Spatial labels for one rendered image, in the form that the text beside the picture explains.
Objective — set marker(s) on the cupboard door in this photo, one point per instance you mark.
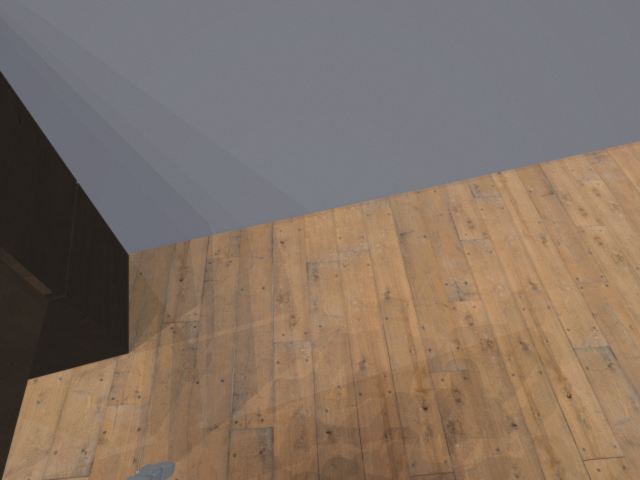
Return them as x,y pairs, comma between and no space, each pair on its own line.
22,312

